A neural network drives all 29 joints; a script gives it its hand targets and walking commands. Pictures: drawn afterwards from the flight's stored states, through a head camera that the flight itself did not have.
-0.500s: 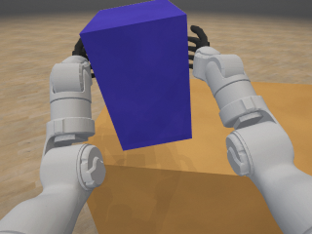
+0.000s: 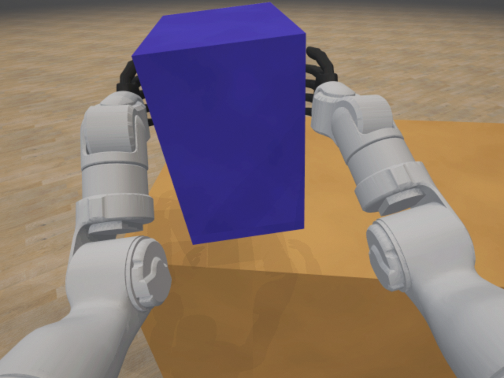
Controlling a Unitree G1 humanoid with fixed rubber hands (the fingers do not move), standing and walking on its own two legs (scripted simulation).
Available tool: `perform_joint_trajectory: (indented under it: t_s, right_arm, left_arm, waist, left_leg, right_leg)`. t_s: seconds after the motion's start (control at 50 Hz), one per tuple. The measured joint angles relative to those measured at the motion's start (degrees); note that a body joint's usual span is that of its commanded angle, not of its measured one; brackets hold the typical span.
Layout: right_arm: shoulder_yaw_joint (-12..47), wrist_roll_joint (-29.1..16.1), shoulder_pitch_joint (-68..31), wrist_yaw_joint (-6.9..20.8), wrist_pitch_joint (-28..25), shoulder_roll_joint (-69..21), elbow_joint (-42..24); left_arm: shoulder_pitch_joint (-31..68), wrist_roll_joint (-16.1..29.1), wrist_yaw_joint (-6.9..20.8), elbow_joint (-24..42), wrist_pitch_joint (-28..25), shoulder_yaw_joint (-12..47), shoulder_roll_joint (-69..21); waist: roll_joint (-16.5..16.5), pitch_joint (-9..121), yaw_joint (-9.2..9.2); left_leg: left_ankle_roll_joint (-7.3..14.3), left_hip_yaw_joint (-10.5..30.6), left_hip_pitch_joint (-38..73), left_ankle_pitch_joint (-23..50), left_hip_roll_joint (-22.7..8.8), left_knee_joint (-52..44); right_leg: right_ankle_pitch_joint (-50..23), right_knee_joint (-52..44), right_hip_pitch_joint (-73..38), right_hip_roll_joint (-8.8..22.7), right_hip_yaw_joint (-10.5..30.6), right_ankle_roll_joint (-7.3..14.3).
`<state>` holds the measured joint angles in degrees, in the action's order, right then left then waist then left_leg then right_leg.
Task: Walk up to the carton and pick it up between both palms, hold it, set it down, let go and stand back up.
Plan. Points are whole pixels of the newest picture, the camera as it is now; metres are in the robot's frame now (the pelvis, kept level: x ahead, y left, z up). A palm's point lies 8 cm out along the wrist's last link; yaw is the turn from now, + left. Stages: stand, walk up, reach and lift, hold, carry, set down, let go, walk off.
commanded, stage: hold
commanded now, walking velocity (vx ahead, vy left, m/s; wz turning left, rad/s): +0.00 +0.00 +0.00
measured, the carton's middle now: (232, 120) +0.43 +0.00 +0.26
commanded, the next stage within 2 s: none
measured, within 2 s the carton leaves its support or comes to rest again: neither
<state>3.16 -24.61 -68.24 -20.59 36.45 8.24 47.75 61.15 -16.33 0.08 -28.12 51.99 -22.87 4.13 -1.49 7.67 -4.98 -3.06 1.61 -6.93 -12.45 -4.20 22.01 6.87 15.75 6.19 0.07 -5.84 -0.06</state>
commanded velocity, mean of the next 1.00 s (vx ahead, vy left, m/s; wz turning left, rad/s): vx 0.00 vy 0.00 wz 0.00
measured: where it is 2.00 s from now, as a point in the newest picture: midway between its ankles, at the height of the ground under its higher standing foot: outside the picture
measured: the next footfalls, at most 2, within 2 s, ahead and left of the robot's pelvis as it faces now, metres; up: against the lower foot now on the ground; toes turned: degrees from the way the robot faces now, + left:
none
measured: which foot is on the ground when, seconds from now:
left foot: down 0.00-1.00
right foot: down 0.00-1.00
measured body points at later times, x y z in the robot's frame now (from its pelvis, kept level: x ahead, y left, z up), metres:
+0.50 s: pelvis -0.01 +0.01 +0.00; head -0.09 +0.02 +0.44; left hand +0.39 +0.14 +0.31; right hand +0.38 -0.13 +0.32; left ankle +0.00 +0.15 -0.75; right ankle +0.02 -0.12 -0.75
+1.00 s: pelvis -0.01 +0.00 +0.00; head -0.09 +0.01 +0.44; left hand +0.39 +0.14 +0.31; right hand +0.39 -0.13 +0.31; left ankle +0.00 +0.15 -0.75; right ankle +0.02 -0.12 -0.75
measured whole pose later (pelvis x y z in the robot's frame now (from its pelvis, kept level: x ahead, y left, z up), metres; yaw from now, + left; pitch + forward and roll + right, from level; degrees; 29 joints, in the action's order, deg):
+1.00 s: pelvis -0.01 +0.00 +0.00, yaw +0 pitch -3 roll -1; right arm 1.7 -23.4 -69.7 -19.9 36.5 7.8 51.5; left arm 64.0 -16.9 -0.4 -33.2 51.0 -23.7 4.8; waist -1.1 8.2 -5.1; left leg -2.8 1.6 -6.7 -11.8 -3.9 21.7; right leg 6.3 15.7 6.1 0.3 -5.6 -0.1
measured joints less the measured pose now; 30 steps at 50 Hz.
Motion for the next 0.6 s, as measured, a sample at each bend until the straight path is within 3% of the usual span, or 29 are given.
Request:
perform_joint_trajectory:
  t_s: [0.26, 0.6]
  right_arm:
    - [-0.1, -0.7, 1.1, 0.0, 1.1, -0.1, -1.0]
    - [-2.2, 1.9, -2.9, 1.8, 0.0, 0.0, 5.9]
  left_arm:
    - [-2.9, -0.1, -0.8, 4.1, 1.8, -0.2, -1.6]
    - [2.7, -1.2, -1.0, -4.5, -0.4, -2.0, -0.6]
  waist:
    - [0.5, 0.1, -0.02]
    - [0.4, 0.7, 0.11]
  left_leg:
    - [0.5, -0.7, 1.0, -0.6, 0.3, 0.7]
    - [0.3, -0.4, 0.5, 0.7, 0.4, -0.2]
  right_leg:
    - [0.0, 0.2, -0.9, 0.3, 0.8, -0.5]
    - [-0.3, 0.8, 0.1, 0.4, 0.5, 0.0]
